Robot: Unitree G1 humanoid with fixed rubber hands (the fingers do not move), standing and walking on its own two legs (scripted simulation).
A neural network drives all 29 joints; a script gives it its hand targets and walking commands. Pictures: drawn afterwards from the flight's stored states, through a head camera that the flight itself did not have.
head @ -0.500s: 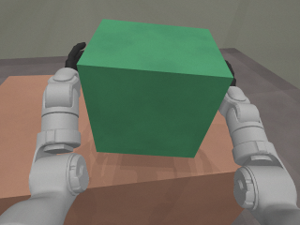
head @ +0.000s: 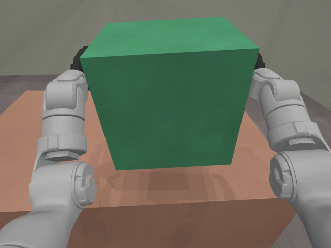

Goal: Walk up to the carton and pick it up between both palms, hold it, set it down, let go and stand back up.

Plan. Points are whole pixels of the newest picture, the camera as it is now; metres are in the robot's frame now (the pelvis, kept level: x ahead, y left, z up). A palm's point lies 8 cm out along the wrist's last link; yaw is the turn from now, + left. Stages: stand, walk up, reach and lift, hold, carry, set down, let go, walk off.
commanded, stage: reach and lift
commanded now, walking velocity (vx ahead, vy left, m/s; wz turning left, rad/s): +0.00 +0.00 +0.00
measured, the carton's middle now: (169, 93) +0.42 +0.01 +0.24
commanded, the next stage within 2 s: hold in 0.62 s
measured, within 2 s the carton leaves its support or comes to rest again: neither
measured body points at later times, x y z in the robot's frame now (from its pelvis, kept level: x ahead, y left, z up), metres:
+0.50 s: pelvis +0.02 +0.01 +0.00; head -0.05 +0.04 +0.44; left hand +0.41 +0.21 +0.29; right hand +0.41 -0.18 +0.31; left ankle +0.04 +0.15 -0.75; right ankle +0.02 -0.11 -0.75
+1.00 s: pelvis +0.02 +0.02 +0.00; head -0.07 +0.01 +0.44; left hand +0.40 +0.19 +0.33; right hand +0.39 -0.20 +0.32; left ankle +0.04 +0.15 -0.75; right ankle +0.02 -0.11 -0.75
